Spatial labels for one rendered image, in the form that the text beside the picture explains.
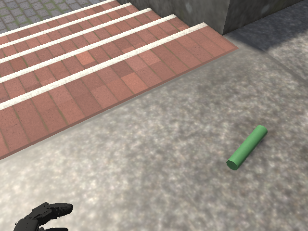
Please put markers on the robot left hand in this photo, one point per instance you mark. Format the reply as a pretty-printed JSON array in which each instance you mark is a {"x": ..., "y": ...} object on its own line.
[{"x": 42, "y": 214}]

